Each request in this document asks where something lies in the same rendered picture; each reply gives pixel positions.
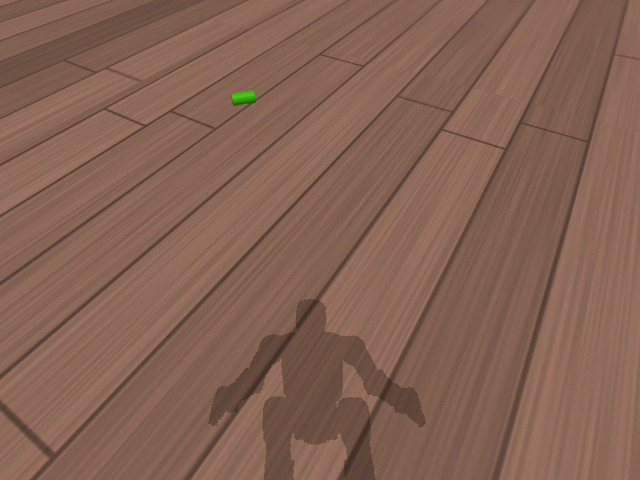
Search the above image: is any can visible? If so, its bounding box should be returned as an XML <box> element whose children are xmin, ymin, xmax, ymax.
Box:
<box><xmin>231</xmin><ymin>90</ymin><xmax>256</xmax><ymax>105</ymax></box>

